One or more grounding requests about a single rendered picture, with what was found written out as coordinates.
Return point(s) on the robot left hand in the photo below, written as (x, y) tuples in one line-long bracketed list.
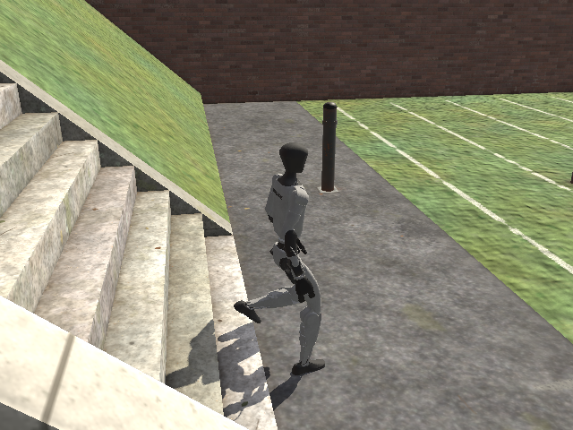
[(300, 246)]

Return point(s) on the robot right hand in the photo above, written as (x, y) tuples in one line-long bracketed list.
[(302, 287)]

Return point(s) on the left robot upper arm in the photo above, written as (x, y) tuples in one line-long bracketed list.
[(269, 204)]

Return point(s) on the robot right foot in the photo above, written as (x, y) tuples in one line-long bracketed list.
[(314, 365)]

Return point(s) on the right robot upper arm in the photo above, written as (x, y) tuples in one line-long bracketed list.
[(298, 200)]

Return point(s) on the robot right forearm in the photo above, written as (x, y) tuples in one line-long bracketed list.
[(293, 262)]

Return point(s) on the robot head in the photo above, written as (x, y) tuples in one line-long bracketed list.
[(293, 156)]

